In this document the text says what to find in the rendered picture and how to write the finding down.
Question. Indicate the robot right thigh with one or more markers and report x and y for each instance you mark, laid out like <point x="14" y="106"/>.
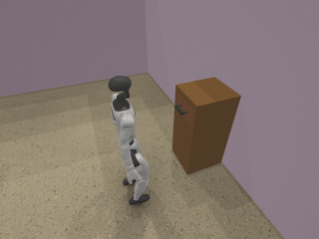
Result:
<point x="141" y="166"/>

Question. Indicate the cabinet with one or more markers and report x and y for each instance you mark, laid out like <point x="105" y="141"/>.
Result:
<point x="202" y="145"/>

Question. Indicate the drawer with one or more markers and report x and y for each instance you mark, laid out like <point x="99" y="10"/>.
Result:
<point x="186" y="108"/>

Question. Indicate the robot left upper arm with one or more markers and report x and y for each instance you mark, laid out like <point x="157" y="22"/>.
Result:
<point x="113" y="97"/>

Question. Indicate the handle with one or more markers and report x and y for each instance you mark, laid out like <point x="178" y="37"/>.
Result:
<point x="180" y="110"/>

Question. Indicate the robot right hand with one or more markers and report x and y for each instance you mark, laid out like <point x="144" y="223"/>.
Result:
<point x="131" y="176"/>

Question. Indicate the robot right shin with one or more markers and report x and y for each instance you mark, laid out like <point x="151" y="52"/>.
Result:
<point x="140" y="187"/>

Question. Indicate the right robot forearm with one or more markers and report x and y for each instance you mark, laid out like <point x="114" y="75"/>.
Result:
<point x="127" y="158"/>

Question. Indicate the robot right upper arm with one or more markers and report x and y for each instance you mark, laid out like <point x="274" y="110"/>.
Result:
<point x="127" y="123"/>

